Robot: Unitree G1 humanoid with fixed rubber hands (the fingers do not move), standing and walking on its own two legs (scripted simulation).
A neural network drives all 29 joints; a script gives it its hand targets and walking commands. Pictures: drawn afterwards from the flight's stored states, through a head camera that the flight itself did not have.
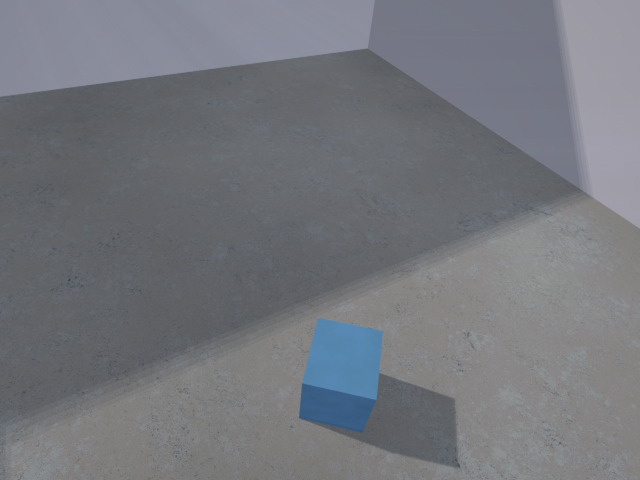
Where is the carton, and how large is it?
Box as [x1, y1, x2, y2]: [299, 318, 382, 432]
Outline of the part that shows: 318,318 302,382 299,417 361,432 376,399 382,331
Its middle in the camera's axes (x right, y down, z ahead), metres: +0.05 +0.43 +1.19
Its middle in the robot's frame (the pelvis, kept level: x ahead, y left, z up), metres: +0.56 -0.09 -0.67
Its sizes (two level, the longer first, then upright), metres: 0.210 0.200 0.250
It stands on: the floor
